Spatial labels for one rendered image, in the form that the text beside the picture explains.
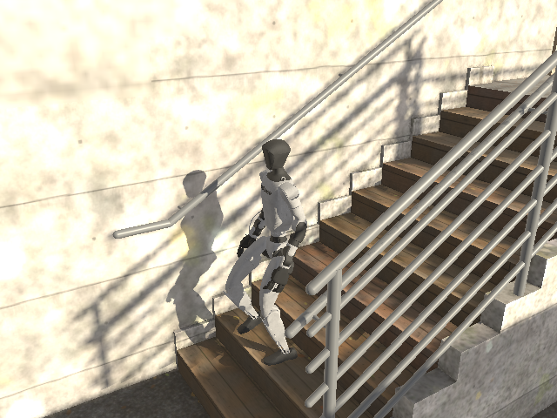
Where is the robot left upper arm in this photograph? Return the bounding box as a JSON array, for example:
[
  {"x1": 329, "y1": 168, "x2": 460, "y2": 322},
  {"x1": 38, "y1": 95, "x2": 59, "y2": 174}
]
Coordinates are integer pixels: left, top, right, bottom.
[{"x1": 278, "y1": 182, "x2": 307, "y2": 232}]

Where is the left robot forearm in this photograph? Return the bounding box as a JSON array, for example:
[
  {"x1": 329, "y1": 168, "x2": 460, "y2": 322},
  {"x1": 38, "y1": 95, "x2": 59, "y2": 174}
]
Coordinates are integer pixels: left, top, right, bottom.
[{"x1": 278, "y1": 222, "x2": 307, "y2": 269}]

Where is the right robot hand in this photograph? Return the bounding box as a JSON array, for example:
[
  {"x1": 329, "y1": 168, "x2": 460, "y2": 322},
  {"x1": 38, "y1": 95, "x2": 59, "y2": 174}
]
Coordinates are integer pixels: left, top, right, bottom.
[{"x1": 237, "y1": 234, "x2": 256, "y2": 257}]

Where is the robot head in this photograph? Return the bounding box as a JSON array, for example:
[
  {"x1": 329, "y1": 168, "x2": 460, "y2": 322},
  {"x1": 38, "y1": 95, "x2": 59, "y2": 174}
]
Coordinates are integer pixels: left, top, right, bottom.
[{"x1": 262, "y1": 139, "x2": 291, "y2": 182}]

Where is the left robot hand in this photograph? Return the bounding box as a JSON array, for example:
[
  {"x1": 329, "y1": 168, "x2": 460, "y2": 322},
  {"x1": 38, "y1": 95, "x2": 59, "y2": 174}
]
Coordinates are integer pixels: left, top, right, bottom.
[{"x1": 263, "y1": 266, "x2": 289, "y2": 293}]

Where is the robot right upper arm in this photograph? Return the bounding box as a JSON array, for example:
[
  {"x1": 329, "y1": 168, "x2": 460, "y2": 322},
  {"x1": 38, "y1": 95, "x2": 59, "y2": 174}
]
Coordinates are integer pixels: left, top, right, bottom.
[{"x1": 259, "y1": 169, "x2": 270, "y2": 181}]

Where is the right robot foot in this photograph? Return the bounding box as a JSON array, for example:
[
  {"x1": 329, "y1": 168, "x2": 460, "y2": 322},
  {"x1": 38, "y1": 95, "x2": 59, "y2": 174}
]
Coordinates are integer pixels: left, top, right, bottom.
[{"x1": 237, "y1": 310, "x2": 264, "y2": 334}]

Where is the right robot forearm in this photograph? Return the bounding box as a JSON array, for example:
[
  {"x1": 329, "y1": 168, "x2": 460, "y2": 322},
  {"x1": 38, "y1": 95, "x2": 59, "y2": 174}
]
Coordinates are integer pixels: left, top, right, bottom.
[{"x1": 249, "y1": 208, "x2": 265, "y2": 239}]

